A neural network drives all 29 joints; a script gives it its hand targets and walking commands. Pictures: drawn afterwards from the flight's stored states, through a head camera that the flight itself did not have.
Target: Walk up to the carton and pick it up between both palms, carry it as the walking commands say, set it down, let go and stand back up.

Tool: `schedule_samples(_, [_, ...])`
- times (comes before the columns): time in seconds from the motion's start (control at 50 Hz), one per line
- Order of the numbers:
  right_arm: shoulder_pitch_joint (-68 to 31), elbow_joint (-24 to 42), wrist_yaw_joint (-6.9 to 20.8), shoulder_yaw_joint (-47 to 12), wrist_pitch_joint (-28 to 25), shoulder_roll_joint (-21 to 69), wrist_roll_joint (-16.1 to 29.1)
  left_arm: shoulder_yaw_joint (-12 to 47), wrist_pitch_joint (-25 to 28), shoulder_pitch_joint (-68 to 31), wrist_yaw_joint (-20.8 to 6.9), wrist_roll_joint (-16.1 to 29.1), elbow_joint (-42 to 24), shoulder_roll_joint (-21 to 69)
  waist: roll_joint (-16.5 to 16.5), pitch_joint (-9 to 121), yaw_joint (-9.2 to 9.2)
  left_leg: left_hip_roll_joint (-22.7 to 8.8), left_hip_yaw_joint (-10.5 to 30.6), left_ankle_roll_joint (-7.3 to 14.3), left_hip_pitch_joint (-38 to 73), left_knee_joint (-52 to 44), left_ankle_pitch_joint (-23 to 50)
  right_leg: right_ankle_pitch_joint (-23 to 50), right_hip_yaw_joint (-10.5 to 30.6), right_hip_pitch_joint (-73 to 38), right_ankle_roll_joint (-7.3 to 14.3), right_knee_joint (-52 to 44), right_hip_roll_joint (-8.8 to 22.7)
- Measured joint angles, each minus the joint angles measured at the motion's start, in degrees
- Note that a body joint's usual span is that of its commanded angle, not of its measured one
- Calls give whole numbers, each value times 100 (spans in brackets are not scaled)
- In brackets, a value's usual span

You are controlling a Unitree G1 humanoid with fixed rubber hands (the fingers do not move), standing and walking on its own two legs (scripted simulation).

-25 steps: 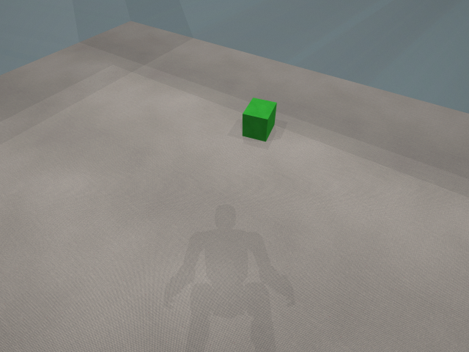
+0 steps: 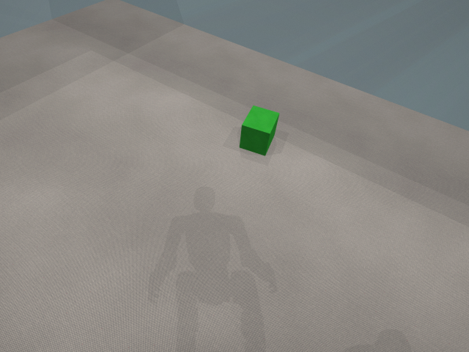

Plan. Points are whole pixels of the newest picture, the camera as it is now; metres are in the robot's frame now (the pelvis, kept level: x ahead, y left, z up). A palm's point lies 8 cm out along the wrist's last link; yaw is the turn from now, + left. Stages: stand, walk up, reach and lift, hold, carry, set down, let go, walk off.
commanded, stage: walk up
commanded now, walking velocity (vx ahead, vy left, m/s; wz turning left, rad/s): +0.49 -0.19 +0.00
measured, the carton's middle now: (259, 130) +1.38 -0.22 -0.68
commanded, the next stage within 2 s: none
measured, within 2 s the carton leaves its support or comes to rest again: neither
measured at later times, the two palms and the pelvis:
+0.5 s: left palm (134, 311) +0.23 +0.18 -0.10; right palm (381, 265) +0.32 -0.33 -0.12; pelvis +0.22 -0.09 +0.01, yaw +1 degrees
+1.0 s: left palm (137, 204) +0.48 +0.23 -0.13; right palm (339, 206) +0.47 -0.27 -0.11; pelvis +0.44 -0.02 +0.00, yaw -1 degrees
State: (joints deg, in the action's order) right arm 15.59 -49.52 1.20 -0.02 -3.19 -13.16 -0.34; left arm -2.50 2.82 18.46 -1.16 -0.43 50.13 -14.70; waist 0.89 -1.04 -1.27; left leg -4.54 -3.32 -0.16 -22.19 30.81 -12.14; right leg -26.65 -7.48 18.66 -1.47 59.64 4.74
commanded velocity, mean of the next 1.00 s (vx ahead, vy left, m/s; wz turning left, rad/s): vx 0.50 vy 0.00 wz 0.00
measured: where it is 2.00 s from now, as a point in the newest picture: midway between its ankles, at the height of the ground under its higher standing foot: (234, 226)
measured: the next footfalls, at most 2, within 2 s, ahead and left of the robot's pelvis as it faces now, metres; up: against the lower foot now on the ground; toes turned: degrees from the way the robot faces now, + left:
right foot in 0.32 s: +0.25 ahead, -0.18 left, +0.00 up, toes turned -8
left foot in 0.84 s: +0.51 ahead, +0.10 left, +0.00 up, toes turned +5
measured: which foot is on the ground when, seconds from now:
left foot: down 0.00-0.30, up 0.32-0.82, down 0.84-1.00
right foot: up 0.00-0.30, down 0.32-0.84, up 0.86-1.00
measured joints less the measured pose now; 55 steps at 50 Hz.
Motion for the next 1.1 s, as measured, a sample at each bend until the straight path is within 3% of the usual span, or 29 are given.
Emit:
schedule_samples(0.16, [1204, -29, -56, -2, 0, -72, 0, 2, -181, -829, -212, 0, -380, -3, 7, 6, 8, -188, -5, -153, 995, -468, -389, 864, 9, 1151, 0, 65, 16])
schedule_samples(0.28, [1223, -23, -56, -1, 1, -84, 0, 40, -173, -1086, -302, 0, -591, -6, -13, 78, 16, -184, -15, -290, 1392, -763, -659, 1159, 21, 1116, 0, -1928, 19])
schedule_samples(0.32, [1116, -29, -56, -1, 1, -105, 0, 27, -71, -1058, -269, 0, -508, -35, 36, 68, 29, -149, -26, -305, 1275, -120, -1036, 1423, 28, 802, 47, -2556, 95])
schedule_samples(0.4, [279, -21, -56, 0, 16, -163, 0, 31, -19, -554, -140, 0, -22, -20, -5, 37, 33, 11, 82, -305, 416, 2528, -1218, 1086, 15, 374, 335, -2404, 96])
schedule_samples(0.46, [-306, -19, -48, -1, 16, -169, 0, 32, 10, -76, -96, 0, 235, -18, -27, 39, 25, 67, 97, -304, -90, 3056, -879, 1078, 7, -154, 332, -2864, 120])
schedule_samples(0.64, [-883, -24, 96, -3, 234, -154, 0, 32, 91, 715, 1, 0, 574, 46, -35, 38, 104, 67, 102, -304, -942, 3006, -45, 750, 2, -1213, 246, -3506, 133])
schedule_samples(0.72, [-1042, -18, 144, -4, 241, -103, 0, 32, 92, 752, 17, 0, 585, 93, -43, 44, 109, 65, 105, -304, -956, 1891, 120, 578, -5, -1481, 134, -3686, 127])
schedule_samples(0.84, [-1176, -20, 147, -2, 125, -63, 0, 18, 92, 756, 82, 0, 534, 88, -70, 57, 102, 130, -89, -304, -668, 39, 126, 65, -13, -1575, -64, -3361, 132])
schedule_samples(0.86, [-1092, -30, 127, -1, 52, -77, 0, 15, 89, 725, 82, -1, 547, 77, -94, 38, 103, 116, -86, -208, -596, 35, 507, -110, -14, -1437, -59, -2767, 156])
schedule_samples(0.92, [-594, -156, 85, -3, 3, 1, -2, 16, 73, 402, 82, 0, 482, 42, -43, 22, 99, 85, -83, -27, -301, 243, 161, -192, 127, -704, -2, -820, 74])
schedule_samples(0.96, [-160, -166, 69, -4, 2, 4, -2, 17, 71, 161, 62, 0, 312, 40, -39, 22, 104, 23, -89, -19, 51, -19, 28, -5, 138, -245, 1, -269, 28])
schedule_samples(1.1, [990, -197, 25, -4, 2, -52, -2, 18, -102, -532, -158, 0, -90, 38, -33, 27, 111, -171, -89, -113, 911, -530, -180, 721, 147, 887, 1, -172, 30])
